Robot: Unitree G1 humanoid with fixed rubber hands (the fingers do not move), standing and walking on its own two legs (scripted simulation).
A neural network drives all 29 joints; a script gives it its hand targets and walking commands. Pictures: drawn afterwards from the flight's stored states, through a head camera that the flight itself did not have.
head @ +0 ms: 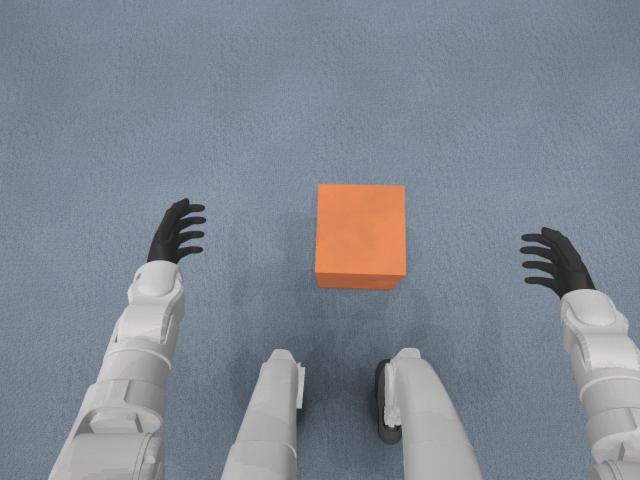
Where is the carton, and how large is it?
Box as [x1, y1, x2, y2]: [315, 184, 405, 289]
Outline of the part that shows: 319,184 315,256 315,274 319,287 390,289 405,275 404,186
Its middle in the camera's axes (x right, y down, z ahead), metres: +0.09 +0.00 +0.99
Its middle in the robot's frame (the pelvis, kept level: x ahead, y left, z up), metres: +0.51 -0.05 -0.57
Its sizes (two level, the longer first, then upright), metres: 0.210 0.200 0.250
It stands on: the floor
